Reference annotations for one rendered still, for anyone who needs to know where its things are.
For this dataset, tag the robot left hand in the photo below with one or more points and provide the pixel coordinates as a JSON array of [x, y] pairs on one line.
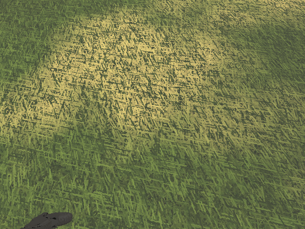
[[49, 221]]

